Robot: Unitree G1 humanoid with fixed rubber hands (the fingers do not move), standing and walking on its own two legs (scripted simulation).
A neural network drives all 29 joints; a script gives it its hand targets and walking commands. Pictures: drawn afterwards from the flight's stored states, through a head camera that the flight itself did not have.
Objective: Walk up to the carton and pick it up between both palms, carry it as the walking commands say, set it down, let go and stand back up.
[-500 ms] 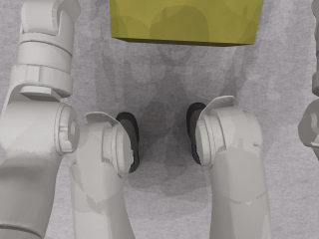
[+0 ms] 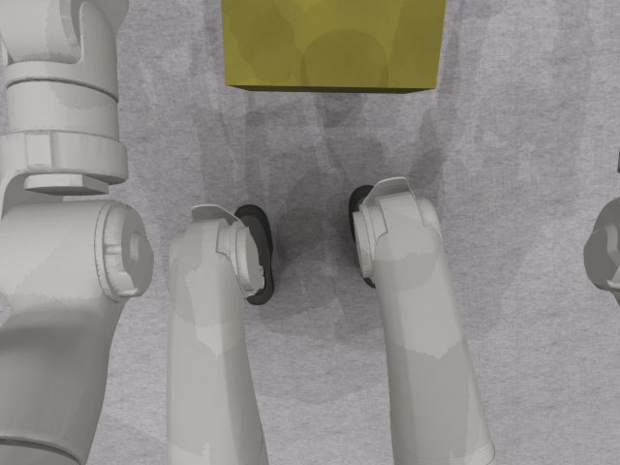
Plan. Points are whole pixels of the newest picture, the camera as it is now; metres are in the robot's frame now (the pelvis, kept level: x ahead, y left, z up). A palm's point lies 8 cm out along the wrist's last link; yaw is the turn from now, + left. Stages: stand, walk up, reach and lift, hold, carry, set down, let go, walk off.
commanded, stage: set down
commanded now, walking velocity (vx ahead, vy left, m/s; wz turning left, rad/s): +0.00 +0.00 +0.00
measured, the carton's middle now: out of the picture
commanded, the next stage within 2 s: let go in 0.62 s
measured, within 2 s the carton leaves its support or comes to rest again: neither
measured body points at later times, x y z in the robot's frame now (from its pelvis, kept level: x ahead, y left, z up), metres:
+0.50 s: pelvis +0.00 +0.00 +0.13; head +0.36 -0.05 +0.39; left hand +0.59 +0.13 +0.01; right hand +0.53 -0.32 +0.01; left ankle +0.12 +0.14 -0.46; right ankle +0.12 -0.10 -0.46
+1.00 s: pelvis +0.07 -0.01 +0.20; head +0.35 -0.04 +0.55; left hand +0.51 +0.15 +0.07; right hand +0.48 -0.31 +0.07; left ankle +0.12 +0.14 -0.46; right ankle +0.12 -0.10 -0.46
